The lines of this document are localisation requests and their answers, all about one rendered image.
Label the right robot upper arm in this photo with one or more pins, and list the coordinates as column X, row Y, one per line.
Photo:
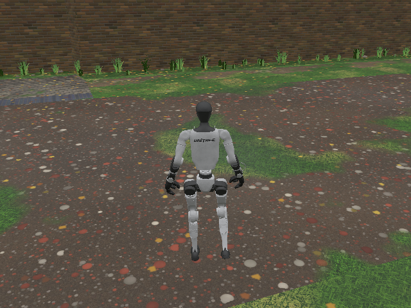
column 225, row 135

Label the right robot hand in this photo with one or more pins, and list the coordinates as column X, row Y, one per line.
column 235, row 179

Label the right robot shin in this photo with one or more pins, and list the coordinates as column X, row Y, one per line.
column 223, row 226

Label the left robot hand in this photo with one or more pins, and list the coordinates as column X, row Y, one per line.
column 171, row 185

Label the left robot upper arm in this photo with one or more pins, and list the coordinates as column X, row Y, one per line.
column 181, row 145

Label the robot left forearm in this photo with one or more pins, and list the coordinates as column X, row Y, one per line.
column 172, row 172

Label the right robot foot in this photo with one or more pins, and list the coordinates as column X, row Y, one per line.
column 225, row 254

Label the robot right forearm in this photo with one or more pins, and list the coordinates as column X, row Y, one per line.
column 236, row 168

